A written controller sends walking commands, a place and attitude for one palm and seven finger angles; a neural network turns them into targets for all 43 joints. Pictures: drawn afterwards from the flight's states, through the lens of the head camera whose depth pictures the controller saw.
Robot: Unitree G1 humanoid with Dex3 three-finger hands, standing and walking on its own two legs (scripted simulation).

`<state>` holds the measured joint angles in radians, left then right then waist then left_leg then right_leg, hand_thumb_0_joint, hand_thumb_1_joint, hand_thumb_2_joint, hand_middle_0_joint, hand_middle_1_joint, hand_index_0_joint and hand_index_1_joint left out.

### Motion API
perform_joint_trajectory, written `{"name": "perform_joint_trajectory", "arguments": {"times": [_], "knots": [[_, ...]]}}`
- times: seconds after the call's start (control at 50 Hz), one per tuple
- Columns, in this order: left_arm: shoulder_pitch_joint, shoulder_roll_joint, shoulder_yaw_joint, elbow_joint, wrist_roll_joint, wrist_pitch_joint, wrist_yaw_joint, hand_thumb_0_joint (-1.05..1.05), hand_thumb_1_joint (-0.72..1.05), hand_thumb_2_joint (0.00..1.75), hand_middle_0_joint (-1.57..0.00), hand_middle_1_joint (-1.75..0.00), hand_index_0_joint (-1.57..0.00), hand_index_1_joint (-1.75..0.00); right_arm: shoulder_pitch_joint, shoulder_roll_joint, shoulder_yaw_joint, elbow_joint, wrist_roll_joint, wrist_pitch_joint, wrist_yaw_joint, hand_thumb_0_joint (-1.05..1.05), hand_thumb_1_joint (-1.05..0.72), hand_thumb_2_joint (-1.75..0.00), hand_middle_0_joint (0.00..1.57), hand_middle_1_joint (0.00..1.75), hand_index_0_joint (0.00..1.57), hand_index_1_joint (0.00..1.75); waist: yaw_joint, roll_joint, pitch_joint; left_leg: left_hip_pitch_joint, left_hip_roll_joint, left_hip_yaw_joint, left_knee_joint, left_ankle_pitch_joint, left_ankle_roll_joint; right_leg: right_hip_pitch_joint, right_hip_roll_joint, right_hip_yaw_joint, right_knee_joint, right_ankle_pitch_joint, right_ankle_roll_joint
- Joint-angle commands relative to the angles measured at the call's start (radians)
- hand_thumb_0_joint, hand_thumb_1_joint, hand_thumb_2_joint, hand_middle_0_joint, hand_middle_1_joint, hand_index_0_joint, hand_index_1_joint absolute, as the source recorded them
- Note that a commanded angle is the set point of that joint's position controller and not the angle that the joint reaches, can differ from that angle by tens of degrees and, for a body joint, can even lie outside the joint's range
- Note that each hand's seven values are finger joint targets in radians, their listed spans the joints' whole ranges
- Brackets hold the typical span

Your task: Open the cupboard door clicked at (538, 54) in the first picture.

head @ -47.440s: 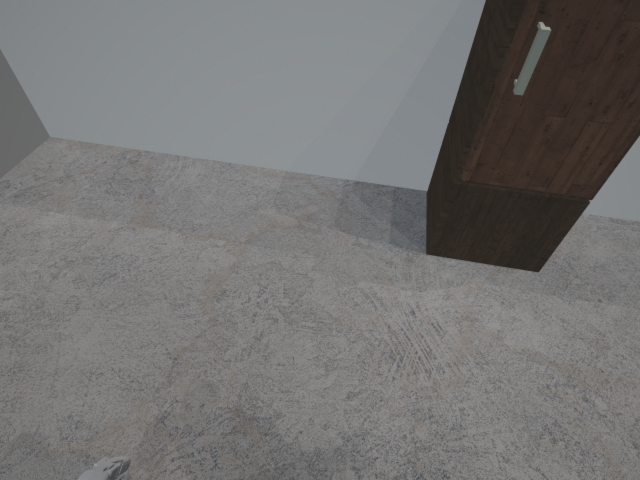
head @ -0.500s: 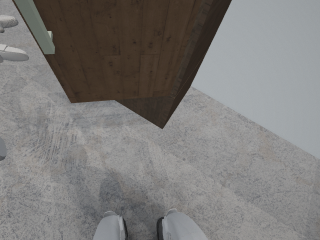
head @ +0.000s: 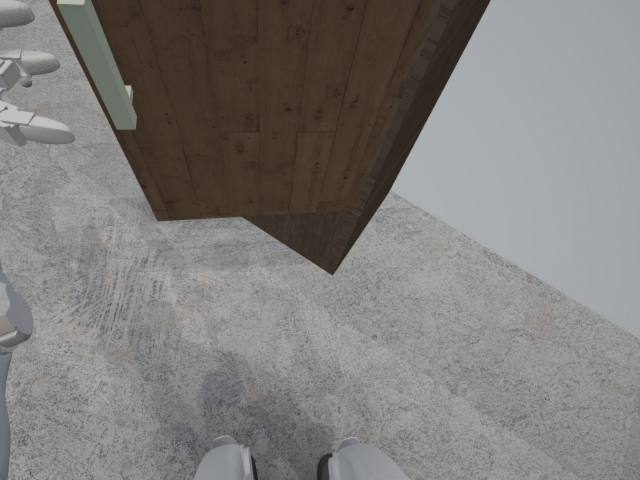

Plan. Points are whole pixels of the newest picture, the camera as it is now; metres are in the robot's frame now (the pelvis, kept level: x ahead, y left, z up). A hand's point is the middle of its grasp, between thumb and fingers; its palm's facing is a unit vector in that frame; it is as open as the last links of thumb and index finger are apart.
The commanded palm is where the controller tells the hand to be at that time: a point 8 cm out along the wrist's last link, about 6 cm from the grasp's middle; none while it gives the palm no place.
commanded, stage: move the hooked fingers beside the handle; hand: left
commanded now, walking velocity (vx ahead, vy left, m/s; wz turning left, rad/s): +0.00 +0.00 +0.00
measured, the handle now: (106, 57) +0.58 +0.19 +0.12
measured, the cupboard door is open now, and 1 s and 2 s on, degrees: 41 41 41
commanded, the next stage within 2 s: slide the fingers in behind the handle in 0.26 s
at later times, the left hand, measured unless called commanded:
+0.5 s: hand (42, 96) +0.51 +0.24 +0.13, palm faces +0.02 -1.00 -0.01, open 14.0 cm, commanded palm +0.50 +0.27 +0.12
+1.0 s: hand (81, 85) +0.53 +0.21 +0.13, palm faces +0.03 -1.00 -0.01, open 14.0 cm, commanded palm +0.51 +0.24 +0.12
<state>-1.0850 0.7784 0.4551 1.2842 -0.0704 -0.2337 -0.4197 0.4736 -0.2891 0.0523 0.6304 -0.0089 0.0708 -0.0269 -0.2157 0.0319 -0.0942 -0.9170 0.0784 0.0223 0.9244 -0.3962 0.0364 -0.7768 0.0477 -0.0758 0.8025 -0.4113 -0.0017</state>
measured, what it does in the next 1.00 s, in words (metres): stands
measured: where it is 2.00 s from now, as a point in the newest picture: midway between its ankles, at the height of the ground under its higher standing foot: outside the picture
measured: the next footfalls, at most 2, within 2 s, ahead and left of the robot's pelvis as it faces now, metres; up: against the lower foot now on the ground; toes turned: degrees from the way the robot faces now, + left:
none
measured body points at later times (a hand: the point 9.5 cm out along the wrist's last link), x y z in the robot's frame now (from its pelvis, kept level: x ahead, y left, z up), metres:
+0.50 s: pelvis -0.01 +0.00 +0.00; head +0.11 +0.02 +0.43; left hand +0.51 +0.29 +0.13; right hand -0.02 -0.27 -0.10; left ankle +0.01 +0.09 -0.69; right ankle -0.03 -0.13 -0.69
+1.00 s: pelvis -0.01 -0.02 +0.00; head +0.12 +0.00 +0.43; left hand +0.52 +0.26 +0.13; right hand -0.06 -0.28 -0.10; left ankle +0.01 +0.09 -0.69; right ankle -0.03 -0.13 -0.69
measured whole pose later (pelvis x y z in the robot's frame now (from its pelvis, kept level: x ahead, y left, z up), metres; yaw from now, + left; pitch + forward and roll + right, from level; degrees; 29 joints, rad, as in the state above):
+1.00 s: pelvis -0.01 -0.02 +0.00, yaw +0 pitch +21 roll -4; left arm -1.08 0.70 0.44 1.29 -0.06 -0.26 -0.32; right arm 0.48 -0.28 0.05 0.64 -0.01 0.05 -0.02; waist -0.22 0.04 -0.08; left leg -0.90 0.08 0.02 0.91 -0.38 0.02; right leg -0.78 0.05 -0.07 0.83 -0.41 -0.02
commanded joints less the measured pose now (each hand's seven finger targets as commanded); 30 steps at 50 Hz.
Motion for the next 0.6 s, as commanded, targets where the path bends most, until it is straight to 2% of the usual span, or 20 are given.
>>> {"name": "perform_joint_trajectory", "arguments": {"times": [0.0, 0.02, 0.04, 0.06, 0.1, 0.14, 0.16, 0.18, 0.2, 0.24, 0.26, 0.28, 0.32, 0.38, 0.44, 0.46, 0.48, 0.54, 0.56, 0.58], "knots": [[-0.386, 0.230, 0.020, -0.224, -0.027, -0.044, 0.013, 0.00, -0.50, 0.30, -0.30, -1.20, -0.30, -1.20, 0.203, -0.204, -0.076, -0.026, -0.001, -0.001, -0.016, 0.00, -0.90, -0.90, 0.20, 0.30, 0.20, 0.30, 0.002, 0.197, -0.452, 0.596, -0.017, -0.100, -0.058, 0.544, -0.006, -0.009, 0.040, 0.012, -0.068, 0.373, -0.010], [-0.396, 0.214, 0.015, -0.227, -0.029, -0.051, 0.021, 0.00, -0.50, 0.30, -0.30, -1.20, -0.30, -1.20, 0.199, -0.202, -0.075, -0.030, -0.003, -0.001, -0.014, 0.00, -0.90, -0.90, 0.20, 0.30, 0.20, 0.30, -0.003, 0.186, -0.440, 0.589, -0.018, -0.099, -0.058, 0.533, -0.006, -0.009, 0.041, 0.012, -0.069, 0.369, -0.009], [-0.430, 0.221, 0.023, -0.268, -0.032, -0.073, 0.031, 0.00, -0.50, 0.30, -0.30, -1.20, -0.30, -1.20, 0.197, -0.200, -0.075, -0.028, -0.004, -0.004, -0.014, 0.00, -0.90, -0.90, 0.20, 0.30, 0.20, 0.30, -0.005, 0.201, -0.446, 0.612, -0.016, -0.105, -0.057, 0.556, -0.007, -0.018, 0.041, 0.011, -0.064, 0.371, -0.012], [-0.443, 0.240, 0.040, -0.292, -0.032, -0.088, 0.040, 0.00, -0.50, 0.30, -0.30, -1.20, -0.30, -1.20, 0.192, -0.200, -0.076, -0.028, -0.006, -0.004, -0.011, 0.00, -0.90, -0.90, 0.20, 0.30, 0.20, 0.30, 0.002, 0.224, -0.478, 0.635, -0.015, -0.104, -0.053, 0.579, -0.011, -0.006, 0.042, 0.016, -0.062, 0.387, -0.010], [-0.445, 0.247, 0.048, -0.298, -0.031, -0.111, 0.048, 0.00, -0.50, 0.30, -0.30, -1.20, -0.30, -1.20, 0.181, -0.199, -0.078, -0.029, -0.004, -0.004, -0.010, 0.00, -0.90, -0.90, 0.20, 0.30, 0.20, 0.30, 0.002, 0.206, -0.488, 0.634, -0.015, -0.105, -0.049, 0.568, -0.013, 0.004, 0.041, 0.017, -0.058, 0.384, -0.010], [-0.459, 0.255, 0.061, -0.340, -0.033, -0.133, 0.055, 0.00, -0.50, 0.30, -0.30, -1.20, -0.30, -1.20, 0.175, -0.198, -0.077, -0.032, -0.005, -0.007, -0.007, 0.00, -0.90, -0.90, 0.20, 0.30, 0.20, 0.30, 0.014, 0.240, -0.523, 0.664, -0.018, -0.110, -0.045, 0.606, -0.015, 0.011, 0.041, 0.017, -0.048, 0.393, -0.015], [-0.442, 0.233, 0.046, -0.327, -0.030, -0.132, 0.051, 0.00, -0.50, 0.30, -0.30, -1.20, -0.30, -1.20, 0.167, -0.194, -0.078, -0.031, -0.002, -0.006, -0.005, 0.00, -0.90, -0.90, 0.20, 0.30, 0.20, 0.30, 0.016, 0.254, -0.539, 0.682, -0.017, -0.110, -0.044, 0.627, -0.019, 0.010, 0.040, 0.018, -0.049, 0.402, -0.012], [-0.409, 0.233, 0.048, -0.293, -0.027, -0.125, 0.050, 0.00, -0.50, 0.30, -0.30, -1.20, -0.30, -1.20, 0.163, -0.194, -0.078, -0.029, 0.000, -0.003, -0.005, 0.00, -0.90, -0.90, 0.20, 0.30, 0.20, 0.30, 0.022, 0.239, -0.515, 0.671, -0.014, -0.112, -0.044, 0.623, -0.021, 0.008, 0.040, 0.015, -0.050, 0.397, -0.013], [-0.402, 0.202, 0.023, -0.278, -0.026, -0.114, 0.046, 0.00, -0.50, 0.30, -0.30, -1.20, -0.30, -1.20, 0.159, -0.192, -0.077, -0.030, 0.000, -0.001, -0.003, 0.00, -0.90, -0.90, 0.20, 0.30, 0.20, 0.30, 0.015, 0.226, -0.499, 0.656, -0.016, -0.108, -0.046, 0.607, -0.019, 0.007, 0.040, 0.013, -0.052, 0.393, -0.011], [-0.368, 0.165, 0.004, -0.255, -0.034, -0.094, 0.037, 0.00, -0.50, 0.30, -0.30, -1.20, -0.30, -1.20, 0.160, -0.190, -0.077, -0.035, 0.002, 0.000, -0.004, 0.00, -0.90, -0.90, 0.20, 0.30, 0.20, 0.30, 0.017, 0.213, -0.480, 0.647, -0.019, -0.105, -0.053, 0.605, -0.015, 0.013, 0.038, 0.011, -0.057, 0.394, -0.012], [-0.341, 0.189, 0.018, -0.230, -0.031, -0.080, 0.034, 0.00, -0.50, 0.30, -0.30, -1.20, -0.30, -1.20, 0.156, -0.195, -0.077, -0.037, 0.005, 0.004, -0.005, 0.00, -0.90, -0.90, 0.20, 0.30, 0.20, 0.30, 0.026, 0.199, -0.470, 0.628, -0.017, -0.105, -0.057, 0.585, -0.016, 0.014, 0.036, 0.011, -0.058, 0.385, -0.010], [-0.343, 0.166, -0.004, -0.201, -0.033, -0.065, 0.031, 0.00, -0.50, 0.30, -0.30, -1.20, -0.30, -1.20, 0.154, -0.195, -0.075, -0.038, 0.007, 0.007, -0.007, 0.00, -0.90, -0.90, 0.20, 0.30, 0.20, 0.30, 0.011, 0.162, -0.435, 0.598, -0.019, -0.100, -0.063, 0.546, -0.011, 0.015, 0.037, 0.011, -0.063, 0.380, -0.008], [-0.364, 0.169, -0.008, -0.194, -0.036, -0.055, 0.030, 0.00, -0.50, 0.30, -0.30, -1.20, -0.30, -1.20, 0.149, -0.197, -0.074, -0.043, 0.008, 0.007, -0.010, 0.00, -0.90, -0.90, 0.20, 0.30, 0.20, 0.30, 0.002, 0.135, -0.400, 0.544, -0.026, -0.091, -0.073, 0.460, -0.003, 0.027, 0.034, 0.016, -0.072, 0.355, -0.006], [-0.452, 0.149, -0.031, -0.233, -0.037, -0.084, 0.040, 0.00, -0.50, 0.30, -0.30, -1.20, -0.30, -1.20, 0.153, -0.195, -0.072, -0.032, 0.004, -0.002, -0.015, 0.00, -0.90, -0.90, 0.20, 0.30, 0.20, 0.30, -0.018, 0.162, -0.404, 0.575, -0.023, -0.105, -0.070, 0.444, -0.006, -0.014, 0.033, 0.018, -0.072, 0.322, -0.009], [-0.497, 0.135, -0.028, -0.271, -0.050, -0.125, 0.053, 0.00, -0.50, 0.30, -0.30, -1.20, -0.30, -1.20, 0.157, -0.194, -0.072, -0.020, 0.000, -0.016, -0.014, 0.00, -0.90, -0.90, 0.20, 0.30, 0.20, 0.30, -0.025, 0.174, -0.425, 0.591, -0.023, -0.111, -0.068, 0.423, -0.006, -0.024, 0.034, 0.021, -0.071, 0.294, -0.014], [-0.487, 0.155, -0.011, -0.249, -0.045, -0.128, 0.057, 0.00, -0.50, 0.30, -0.30, -1.20, -0.30, -1.20, 0.154, -0.196, -0.073, -0.017, 0.000, -0.018, -0.013, 0.00, -0.90, -0.90, 0.20, 0.30, 0.20, 0.30, -0.018, 0.171, -0.445, 0.583, -0.024, -0.110, -0.065, 0.405, -0.006, -0.019, 0.033, 0.024, -0.070, 0.283, -0.012], [-0.505, 0.169, -0.009, -0.238, -0.040, -0.131, 0.060, 0.00, -0.50, 0.30, -0.30, -1.20, -0.30, -1.20, 0.155, -0.197, -0.072, -0.011, 0.002, -0.020, -0.016, 0.00, -0.90, -0.90, 0.20, 0.30, 0.20, 0.30, -0.026, 0.173, -0.435, 0.574, -0.022, -0.114, -0.065, 0.396, -0.007, -0.027, 0.031, 0.024, -0.066, 0.275, -0.011], [-0.481, 0.161, -0.012, -0.213, -0.028, -0.119, 0.074, 0.00, -0.50, 0.30, -0.30, -1.20, -0.30, -1.20, 0.161, -0.194, -0.068, -0.013, 0.000, -0.026, -0.012, 0.00, -0.90, -0.90, 0.20, 0.30, 0.20, 0.30, -0.007, 0.192, -0.443, 0.554, -0.028, -0.109, -0.067, 0.373, -0.005, -0.015, 0.028, 0.025, -0.062, 0.258, -0.015], [-0.481, 0.156, -0.020, -0.199, -0.018, -0.109, 0.081, 0.00, -0.50, 0.30, -0.30, -1.20, -0.30, -1.20, 0.156, -0.192, -0.069, -0.013, 0.001, -0.027, -0.010, 0.00, -0.90, -0.90, 0.20, 0.30, 0.20, 0.30, -0.010, 0.206, -0.443, 0.550, -0.027, -0.106, -0.068, 0.362, -0.006, -0.026, 0.028, 0.025, -0.064, 0.251, -0.011], [-0.481, 0.186, -0.003, -0.187, -0.012, -0.101, 0.088, 0.00, -0.50, 0.30, -0.30, -1.20, -0.30, -1.20, 0.161, -0.195, -0.066, -0.011, 0.001, -0.026, -0.010, 0.00, -0.90, -0.90, 0.20, 0.30, 0.20, 0.30, -0.006, 0.192, -0.432, 0.527, -0.028, -0.103, -0.066, 0.357, -0.004, -0.011, 0.027, 0.027, -0.065, 0.255, -0.011]]}}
